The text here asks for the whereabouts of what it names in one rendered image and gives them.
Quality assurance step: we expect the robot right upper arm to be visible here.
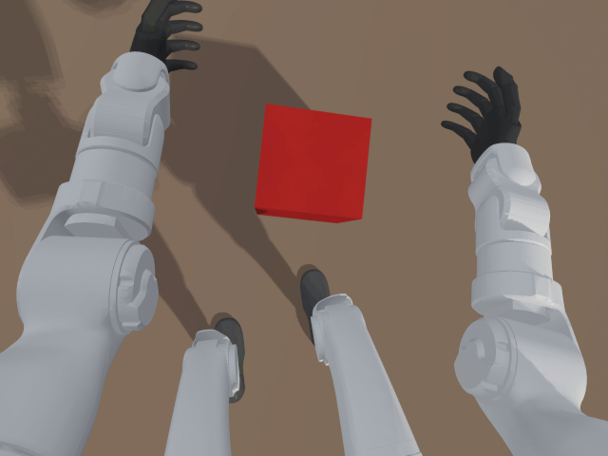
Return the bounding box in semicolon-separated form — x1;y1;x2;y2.
454;315;608;456

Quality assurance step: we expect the robot left hand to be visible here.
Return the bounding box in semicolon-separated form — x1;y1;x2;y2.
129;0;203;73

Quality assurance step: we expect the carton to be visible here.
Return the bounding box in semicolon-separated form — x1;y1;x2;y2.
255;104;371;223

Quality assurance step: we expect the robot left foot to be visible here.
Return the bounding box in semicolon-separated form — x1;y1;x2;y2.
215;317;245;404

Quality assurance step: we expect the robot left upper arm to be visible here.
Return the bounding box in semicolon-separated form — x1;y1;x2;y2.
0;236;159;456

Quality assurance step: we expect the robot right hand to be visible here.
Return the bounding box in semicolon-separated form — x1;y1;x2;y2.
441;66;522;164

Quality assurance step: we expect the right robot forearm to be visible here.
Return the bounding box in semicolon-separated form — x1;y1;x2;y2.
468;142;587;402

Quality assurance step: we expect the left robot forearm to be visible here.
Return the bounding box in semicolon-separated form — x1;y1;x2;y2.
16;51;170;323

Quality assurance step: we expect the left robot shin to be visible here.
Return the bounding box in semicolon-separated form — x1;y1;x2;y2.
182;330;236;392

